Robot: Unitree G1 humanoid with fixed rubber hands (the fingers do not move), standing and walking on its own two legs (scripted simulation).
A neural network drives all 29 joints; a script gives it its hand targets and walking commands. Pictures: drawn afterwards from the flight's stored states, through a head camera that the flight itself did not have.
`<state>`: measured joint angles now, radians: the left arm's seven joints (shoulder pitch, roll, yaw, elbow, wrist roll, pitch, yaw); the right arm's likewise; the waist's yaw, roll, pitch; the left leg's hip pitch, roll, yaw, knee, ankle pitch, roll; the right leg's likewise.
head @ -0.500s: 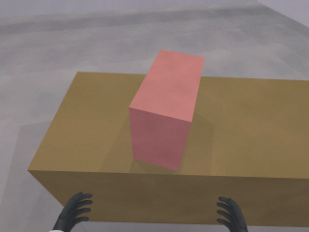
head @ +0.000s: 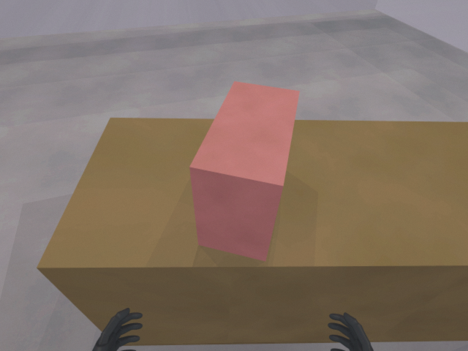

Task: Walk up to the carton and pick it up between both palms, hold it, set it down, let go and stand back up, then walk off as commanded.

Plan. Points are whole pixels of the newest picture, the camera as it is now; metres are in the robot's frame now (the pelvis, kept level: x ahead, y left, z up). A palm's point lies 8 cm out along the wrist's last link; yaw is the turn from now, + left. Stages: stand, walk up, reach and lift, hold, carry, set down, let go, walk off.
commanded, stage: let go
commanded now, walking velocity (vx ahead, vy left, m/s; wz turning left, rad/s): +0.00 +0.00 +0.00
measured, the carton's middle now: (249, 167) +0.52 -0.01 +0.01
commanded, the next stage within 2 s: stand in 0.26 s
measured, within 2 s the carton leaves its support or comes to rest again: neither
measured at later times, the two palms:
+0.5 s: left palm out of the picture +0.10 +0.27 -0.10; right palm out of the picture +0.09 -0.28 -0.11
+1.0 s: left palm out of the picture +0.04 +0.28 -0.11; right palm out of the picture +0.04 -0.29 -0.13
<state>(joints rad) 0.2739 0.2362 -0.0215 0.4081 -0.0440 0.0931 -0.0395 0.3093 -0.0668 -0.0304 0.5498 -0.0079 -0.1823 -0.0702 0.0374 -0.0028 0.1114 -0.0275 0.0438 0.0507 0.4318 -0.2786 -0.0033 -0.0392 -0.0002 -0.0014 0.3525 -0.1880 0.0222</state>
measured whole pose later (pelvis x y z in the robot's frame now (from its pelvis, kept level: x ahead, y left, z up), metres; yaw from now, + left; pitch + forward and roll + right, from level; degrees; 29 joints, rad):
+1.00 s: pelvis -0.02 -0.01 +0.00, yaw +1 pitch -3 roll +0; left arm 0.18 0.33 -0.01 1.06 0.02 -0.02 -0.01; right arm 0.18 -0.32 -0.01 1.10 -0.03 -0.01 0.02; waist 0.01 0.02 0.02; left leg -0.12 0.02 0.03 0.40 -0.22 -0.02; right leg -0.17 -0.02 -0.02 0.42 -0.19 0.01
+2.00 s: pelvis -0.01 -0.02 +0.00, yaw +0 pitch -3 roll +0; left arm 0.12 0.33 -0.01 1.13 0.00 -0.01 0.00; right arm 0.14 -0.32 -0.01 1.12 -0.02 0.00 0.01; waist 0.00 0.01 0.06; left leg -0.08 0.03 0.04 0.35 -0.20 -0.02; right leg -0.13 -0.01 0.00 0.36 -0.17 0.00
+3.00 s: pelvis -0.04 +0.01 -0.03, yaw +2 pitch -2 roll +0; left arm 0.08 0.38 0.05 0.83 0.02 0.07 0.01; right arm 0.16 -0.36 -0.08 0.86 0.00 0.04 0.01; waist -0.02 -0.01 0.19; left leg -0.32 -0.02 -0.02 0.69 -0.32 0.03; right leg -0.37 -0.04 0.01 0.72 -0.30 0.02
